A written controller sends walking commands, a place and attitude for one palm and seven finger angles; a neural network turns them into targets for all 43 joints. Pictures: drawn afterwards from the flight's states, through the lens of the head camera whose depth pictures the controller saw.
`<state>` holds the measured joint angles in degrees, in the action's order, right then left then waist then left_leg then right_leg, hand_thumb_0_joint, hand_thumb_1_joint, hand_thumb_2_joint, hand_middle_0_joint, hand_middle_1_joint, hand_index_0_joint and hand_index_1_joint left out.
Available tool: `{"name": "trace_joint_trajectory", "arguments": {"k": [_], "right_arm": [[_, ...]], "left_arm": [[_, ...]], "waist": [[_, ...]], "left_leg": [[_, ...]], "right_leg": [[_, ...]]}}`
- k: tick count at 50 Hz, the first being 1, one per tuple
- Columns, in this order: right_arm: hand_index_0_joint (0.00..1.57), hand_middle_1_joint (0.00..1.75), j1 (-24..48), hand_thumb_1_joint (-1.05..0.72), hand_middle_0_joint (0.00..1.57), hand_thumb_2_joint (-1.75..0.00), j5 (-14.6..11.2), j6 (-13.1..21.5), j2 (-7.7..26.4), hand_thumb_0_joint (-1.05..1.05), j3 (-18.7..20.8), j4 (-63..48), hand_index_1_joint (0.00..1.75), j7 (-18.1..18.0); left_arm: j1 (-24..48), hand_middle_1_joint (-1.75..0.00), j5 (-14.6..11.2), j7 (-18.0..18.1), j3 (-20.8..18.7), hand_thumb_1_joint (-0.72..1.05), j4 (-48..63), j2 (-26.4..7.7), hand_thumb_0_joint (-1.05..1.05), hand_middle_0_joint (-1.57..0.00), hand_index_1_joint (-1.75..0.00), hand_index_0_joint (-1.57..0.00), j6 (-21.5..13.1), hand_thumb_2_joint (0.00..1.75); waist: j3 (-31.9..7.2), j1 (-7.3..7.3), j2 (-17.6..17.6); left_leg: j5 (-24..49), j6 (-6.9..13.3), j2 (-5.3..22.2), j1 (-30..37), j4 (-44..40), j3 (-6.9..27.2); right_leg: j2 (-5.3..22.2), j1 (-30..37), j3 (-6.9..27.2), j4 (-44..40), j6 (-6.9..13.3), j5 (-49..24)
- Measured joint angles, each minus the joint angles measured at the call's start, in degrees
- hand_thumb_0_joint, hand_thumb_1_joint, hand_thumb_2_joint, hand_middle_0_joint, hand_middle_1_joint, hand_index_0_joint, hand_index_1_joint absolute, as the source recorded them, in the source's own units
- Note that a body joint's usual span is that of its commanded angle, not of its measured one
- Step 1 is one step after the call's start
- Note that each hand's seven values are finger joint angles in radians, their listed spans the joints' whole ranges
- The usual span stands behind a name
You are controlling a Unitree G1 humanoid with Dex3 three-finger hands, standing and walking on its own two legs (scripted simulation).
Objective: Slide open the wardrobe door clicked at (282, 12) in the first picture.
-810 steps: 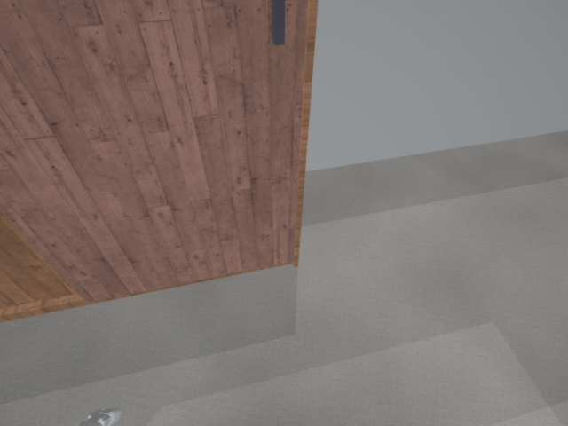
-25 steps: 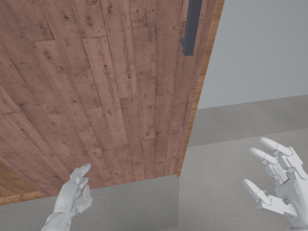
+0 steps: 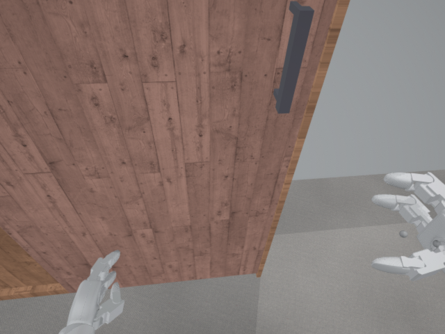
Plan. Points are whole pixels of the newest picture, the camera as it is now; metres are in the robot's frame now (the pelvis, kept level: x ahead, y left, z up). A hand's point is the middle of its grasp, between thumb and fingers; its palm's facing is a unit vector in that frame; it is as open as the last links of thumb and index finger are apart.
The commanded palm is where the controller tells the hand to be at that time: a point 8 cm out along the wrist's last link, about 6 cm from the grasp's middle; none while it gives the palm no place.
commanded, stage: raise the hand with hooked fingers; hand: right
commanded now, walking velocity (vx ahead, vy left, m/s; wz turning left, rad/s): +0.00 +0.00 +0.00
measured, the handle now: (288, 60) +0.49 -0.10 +0.28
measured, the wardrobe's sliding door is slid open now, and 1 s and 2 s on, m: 0.00 0.00 0.00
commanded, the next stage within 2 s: move the hooked fingers beside the handle in 0.98 s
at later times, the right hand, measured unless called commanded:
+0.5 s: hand out of the picture +0.27 -0.30 +0.29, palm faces +0.10 +0.98 -0.17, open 14.0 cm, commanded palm +0.24 -0.33 +0.29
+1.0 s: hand out of the picture +0.29 -0.29 +0.26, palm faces +0.08 +0.98 -0.18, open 14.0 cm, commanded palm +0.23 -0.32 +0.29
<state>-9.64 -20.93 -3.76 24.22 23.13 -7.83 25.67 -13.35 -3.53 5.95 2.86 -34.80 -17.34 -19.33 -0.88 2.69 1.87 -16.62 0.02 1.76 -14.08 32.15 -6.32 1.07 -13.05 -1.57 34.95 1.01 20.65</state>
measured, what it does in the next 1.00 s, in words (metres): stands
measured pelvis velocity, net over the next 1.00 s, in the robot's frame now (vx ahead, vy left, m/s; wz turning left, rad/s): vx -0.01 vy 0.00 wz -0.01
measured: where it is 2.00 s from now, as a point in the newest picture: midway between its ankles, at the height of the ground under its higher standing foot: outside the picture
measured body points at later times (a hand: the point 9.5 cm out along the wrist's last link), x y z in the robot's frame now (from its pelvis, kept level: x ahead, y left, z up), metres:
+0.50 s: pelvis +0.00 +0.00 +0.01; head -0.04 +0.01 +0.46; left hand +0.21 +0.20 -0.05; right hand +0.26 -0.36 +0.30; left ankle +0.01 +0.12 -0.73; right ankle -0.02 -0.10 -0.73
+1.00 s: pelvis -0.01 +0.00 +0.01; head -0.03 +0.03 +0.46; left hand +0.21 +0.22 -0.05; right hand +0.28 -0.34 +0.27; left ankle +0.01 +0.12 -0.73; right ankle -0.02 -0.10 -0.73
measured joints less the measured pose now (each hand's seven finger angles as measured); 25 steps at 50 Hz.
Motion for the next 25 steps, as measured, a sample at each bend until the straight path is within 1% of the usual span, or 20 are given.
{"name": "trace_joint_trajectory", "arguments": {"k": [3,5,7,9,13,15,17,19,22,23,25], "right_arm": [[0.28,1.05,3.1,0.28,0.28,-0.39,-1.2,0.2,1.6,0.0,2.5,-1.4,1.06,-0.2],[0.29,1.08,6.4,0.33,0.29,-0.37,-1.9,-0.9,2.7,0.0,4.4,-0.2,1.09,0.1],[0.29,1.11,9.9,0.37,0.29,-0.35,-1.8,-3.2,3.7,0.0,5.7,2.3,1.11,0.3],[0.29,1.13,12.9,0.41,0.29,-0.34,-0.8,-6.1,4.6,0.0,5.9,5.0,1.14,0.4],[0.29,1.17,16.3,0.46,0.29,-0.32,1.2,-11.8,5.1,-0.01,4.5,7.3,1.17,1.0],[0.29,1.18,17.0,0.47,0.29,-0.31,1.7,-13.8,5.0,-0.01,4.0,6.2,1.18,1.9],[0.29,1.18,17.5,0.48,0.29,-0.3,1.5,-14.5,5.3,-0.01,4.2,4.1,1.19,2.7],[0.3,1.19,18.7,0.49,0.3,-0.3,0.9,-14.1,6.2,-0.01,5.1,2.7,1.19,3.3],[0.3,1.19,23.1,0.5,0.3,-0.3,0.0,-13.9,8.7,-0.01,7.4,5.1,1.19,3.8],[0.3,1.19,25.1,0.5,0.3,-0.3,0.3,-14.3,9.8,-0.01,8.0,7.2,1.2,3.8],[0.3,1.19,29.4,0.5,0.3,-0.3,1.9,-15.8,11.9,-0.01,8.5,11.9,1.2,3.2]], "left_arm": [[0.9,-0.3,0.1,-0.1,0.9,0.9,0.6,1.1,0.02,-0.2,-0.3,-0.2,0.0,0.9],[1.4,-0.3,-0.2,-0.2,1.5,0.9,0.8,1.6,0.02,-0.2,-0.3,-0.2,0.5,0.9],[2.0,-0.3,-0.5,-0.4,2.1,0.9,1.0,1.9,0.01,-0.2,-0.3,-0.2,1.4,0.9],[2.5,-0.3,-0.7,-0.6,2.5,0.9,1.2,2.1,0.01,-0.2,-0.3,-0.2,2.5,0.9],[3.2,-0.3,-1.0,-0.9,3.2,0.9,1.4,2.1,0.01,-0.2,-0.3,-0.2,4.5,0.9],[3.2,-0.3,-1.0,-0.9,3.5,0.9,1.3,2.1,0.01,-0.2,-0.3,-0.2,5.2,0.9],[2.9,-0.3,-0.8,-0.9,4.0,0.9,1.0,2.3,0.01,-0.2,-0.3,-0.2,5.7,0.9],[2.4,-0.3,-0.6,-0.9,4.4,0.9,0.7,2.7,0.01,-0.2,-0.3,-0.2,6.0,0.9],[2.0,-0.3,-0.7,-1.1,4.7,0.9,-0.1,2.9,0.02,-0.2,-0.3,-0.2,6.3,0.9],[2.0,-0.3,-0.9,-1.2,4.7,0.9,-0.3,2.8,0.02,-0.2,-0.3,-0.2,6.5,0.9],[2.0,-0.3,-1.3,-1.3,4.5,0.9,-0.5,2.4,0.01,-0.2,-0.3,-0.2,6.7,0.9]], "waist": [[-0.5,0.27,-0.3],[-0.9,0.67,0.0],[-1.0,1.05,0.5],[-0.9,1.36,1.0],[0.4,1.82,1.7],[0.9,1.9,1.8],[0.9,1.82,1.6],[0.3,1.73,1.3],[-0.8,1.54,1.0],[-1.0,1.49,0.9],[-1.1,1.45,1.1]], "left_leg": [[0.4,0.0,-0.1,1.9,-1.4,0.0],[0.6,0.0,-0.1,2.9,-2.2,0.0],[0.9,-0.2,0.0,3.5,-2.8,0.0],[1.2,-0.3,0.3,3.6,-3.1,-0.1],[1.9,-0.5,0.8,3.4,-3.7,-0.1],[2.2,-0.5,0.9,3.6,-4.1,-0.1],[2.5,-0.6,1.0,4.2,-4.7,0.0],[2.5,-0.5,1.0,4.9,-5.3,-0.1],[2.6,-0.4,0.8,5.8,-6.0,-0.2],[2.6,-0.4,0.8,5.8,-6.0,-0.2],[2.7,-0.4,0.9,5.5,-5.9,-0.3]], "right_leg": [[0.0,1.8,-0.1,-1.4,-0.1,-0.4],[0.0,2.9,0.0,-2.1,-0.1,-0.5],[-0.2,3.5,0.0,-2.7,0.0,-0.8],[-0.5,3.5,0.1,-3.2,0.1,-1.3],[-1.0,3.4,0.1,-4.2,0.4,-2.3],[-1.2,3.8,0.0,-4.9,0.5,-2.8],[-1.3,4.4,0.0,-5.7,0.6,-3.1],[-1.4,5.2,0.0,-6.4,0.5,-3.2],[-1.3,6.0,0.1,-7.0,0.4,-3.3],[-1.2,6.0,0.2,-7.0,0.4,-3.3],[-1.3,5.7,0.3,-7.0,0.3,-3.5]]}}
